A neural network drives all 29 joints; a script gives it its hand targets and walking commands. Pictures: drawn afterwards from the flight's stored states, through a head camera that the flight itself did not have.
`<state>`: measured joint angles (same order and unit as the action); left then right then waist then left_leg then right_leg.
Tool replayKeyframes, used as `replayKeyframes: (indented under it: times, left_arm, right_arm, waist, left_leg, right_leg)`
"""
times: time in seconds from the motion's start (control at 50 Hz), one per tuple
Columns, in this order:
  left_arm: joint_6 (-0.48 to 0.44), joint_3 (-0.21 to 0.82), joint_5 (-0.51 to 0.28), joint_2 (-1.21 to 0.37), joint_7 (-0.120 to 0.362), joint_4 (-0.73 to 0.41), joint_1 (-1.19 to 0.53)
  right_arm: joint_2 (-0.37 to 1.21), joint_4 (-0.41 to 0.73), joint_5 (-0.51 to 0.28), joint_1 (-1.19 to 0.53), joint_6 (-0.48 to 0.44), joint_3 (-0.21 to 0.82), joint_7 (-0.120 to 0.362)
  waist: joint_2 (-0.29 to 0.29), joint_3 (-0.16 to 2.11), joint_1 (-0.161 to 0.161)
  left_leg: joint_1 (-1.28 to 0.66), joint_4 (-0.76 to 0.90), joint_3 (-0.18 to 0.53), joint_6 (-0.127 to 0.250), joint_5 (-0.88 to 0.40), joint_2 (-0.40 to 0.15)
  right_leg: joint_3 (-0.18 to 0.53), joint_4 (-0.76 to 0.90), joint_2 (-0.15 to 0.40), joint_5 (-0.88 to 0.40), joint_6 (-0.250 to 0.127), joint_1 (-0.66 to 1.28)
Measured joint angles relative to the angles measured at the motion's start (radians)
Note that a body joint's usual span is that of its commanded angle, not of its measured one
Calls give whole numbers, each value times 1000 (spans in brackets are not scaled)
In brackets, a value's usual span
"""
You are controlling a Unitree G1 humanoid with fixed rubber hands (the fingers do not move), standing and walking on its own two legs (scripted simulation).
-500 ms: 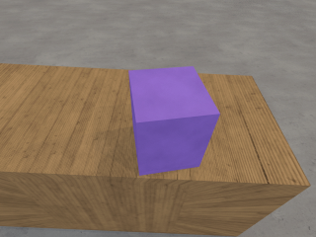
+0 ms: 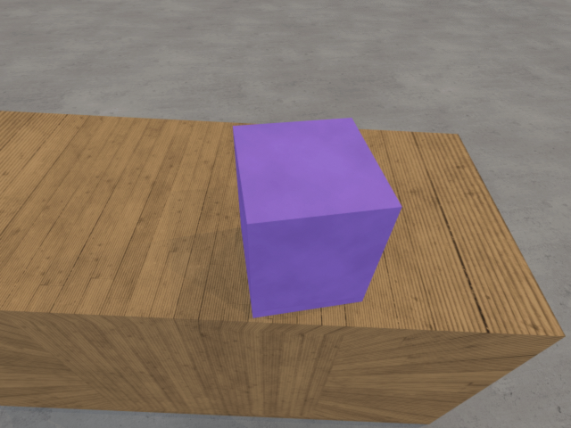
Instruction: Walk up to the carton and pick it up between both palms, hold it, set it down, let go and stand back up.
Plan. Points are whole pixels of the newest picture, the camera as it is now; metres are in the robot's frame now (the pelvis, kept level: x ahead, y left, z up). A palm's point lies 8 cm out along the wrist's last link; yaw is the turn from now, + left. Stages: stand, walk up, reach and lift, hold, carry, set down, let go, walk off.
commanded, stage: stand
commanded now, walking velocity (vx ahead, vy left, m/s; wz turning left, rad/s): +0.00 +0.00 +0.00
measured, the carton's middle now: (301, 219) +0.44 -0.04 +0.03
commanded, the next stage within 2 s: none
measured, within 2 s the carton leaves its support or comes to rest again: neither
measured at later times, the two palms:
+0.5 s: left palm out of the picture -0.02 +0.20 -0.15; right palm out of the picture -0.03 -0.20 -0.15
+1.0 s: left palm out of the picture -0.01 +0.21 -0.15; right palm out of the picture -0.03 -0.19 -0.15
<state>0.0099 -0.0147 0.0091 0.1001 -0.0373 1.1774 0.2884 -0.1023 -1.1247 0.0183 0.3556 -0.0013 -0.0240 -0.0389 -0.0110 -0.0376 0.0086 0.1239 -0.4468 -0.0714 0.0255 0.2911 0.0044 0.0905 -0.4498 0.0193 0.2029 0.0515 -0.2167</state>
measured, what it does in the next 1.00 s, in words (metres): stands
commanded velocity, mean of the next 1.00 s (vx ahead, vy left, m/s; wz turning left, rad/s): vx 0.00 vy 0.00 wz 0.00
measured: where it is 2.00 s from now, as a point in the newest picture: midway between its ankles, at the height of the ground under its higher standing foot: outside the picture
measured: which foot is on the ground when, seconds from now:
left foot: down 0.00-1.00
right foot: down 0.00-1.00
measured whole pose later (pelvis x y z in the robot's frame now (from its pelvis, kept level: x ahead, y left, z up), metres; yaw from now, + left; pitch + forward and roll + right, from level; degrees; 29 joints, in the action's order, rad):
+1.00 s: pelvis +0.01 +0.01 +0.00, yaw +0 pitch -2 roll +0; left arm 0.01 -0.01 0.01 0.10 -0.04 1.19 0.28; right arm -0.09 -1.14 0.01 0.33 -0.01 -0.01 -0.04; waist -0.02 -0.05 0.01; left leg 0.09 -0.43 -0.08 0.04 0.30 0.02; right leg 0.10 -0.44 0.04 0.22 0.07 -0.19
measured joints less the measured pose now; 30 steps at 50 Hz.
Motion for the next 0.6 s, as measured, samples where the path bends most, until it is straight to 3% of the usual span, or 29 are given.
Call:
replayKeyframes:
  times: [0.6]
  left_arm:
    - [0,4,-3,-1,-4,8,-6]
  right_arm:
    - [7,-16,-4,-19,-7,8,-1]
  waist:
    - [-3,-8,0]
  left_leg:
    - [-22,12,-1,8,10,8]
  right_leg:
    - [3,8,8,11,9,18]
